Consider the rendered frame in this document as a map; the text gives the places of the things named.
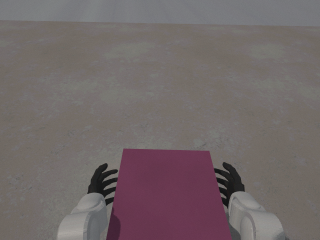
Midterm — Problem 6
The robot left forearm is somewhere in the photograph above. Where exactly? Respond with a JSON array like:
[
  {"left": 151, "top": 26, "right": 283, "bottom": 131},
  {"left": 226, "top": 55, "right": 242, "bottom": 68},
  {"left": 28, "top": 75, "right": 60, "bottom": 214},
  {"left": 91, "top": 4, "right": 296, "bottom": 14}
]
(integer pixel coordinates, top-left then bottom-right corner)
[{"left": 56, "top": 192, "right": 108, "bottom": 240}]

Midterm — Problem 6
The carton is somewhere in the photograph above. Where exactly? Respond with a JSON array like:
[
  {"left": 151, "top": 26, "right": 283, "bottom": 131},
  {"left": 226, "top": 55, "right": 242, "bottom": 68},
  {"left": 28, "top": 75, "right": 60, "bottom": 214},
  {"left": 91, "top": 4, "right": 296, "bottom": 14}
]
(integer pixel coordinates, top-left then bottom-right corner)
[{"left": 106, "top": 148, "right": 232, "bottom": 240}]

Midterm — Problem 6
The robot right forearm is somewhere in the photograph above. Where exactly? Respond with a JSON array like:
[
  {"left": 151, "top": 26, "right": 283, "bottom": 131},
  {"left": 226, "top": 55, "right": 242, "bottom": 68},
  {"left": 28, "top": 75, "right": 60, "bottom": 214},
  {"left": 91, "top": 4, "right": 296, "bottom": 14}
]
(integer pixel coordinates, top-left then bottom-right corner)
[{"left": 228, "top": 191, "right": 285, "bottom": 240}]

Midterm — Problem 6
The left robot hand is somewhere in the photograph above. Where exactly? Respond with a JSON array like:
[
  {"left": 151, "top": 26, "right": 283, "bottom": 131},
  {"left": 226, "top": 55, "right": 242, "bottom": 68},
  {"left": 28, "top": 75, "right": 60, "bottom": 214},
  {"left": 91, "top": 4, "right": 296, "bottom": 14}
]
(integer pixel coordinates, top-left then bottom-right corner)
[{"left": 87, "top": 163, "right": 118, "bottom": 206}]

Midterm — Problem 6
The right robot hand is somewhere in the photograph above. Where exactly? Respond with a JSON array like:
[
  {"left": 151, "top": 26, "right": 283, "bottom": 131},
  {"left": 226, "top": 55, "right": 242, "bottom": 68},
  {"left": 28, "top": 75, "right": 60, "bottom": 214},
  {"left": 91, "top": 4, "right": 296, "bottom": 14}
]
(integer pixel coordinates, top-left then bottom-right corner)
[{"left": 214, "top": 162, "right": 245, "bottom": 209}]

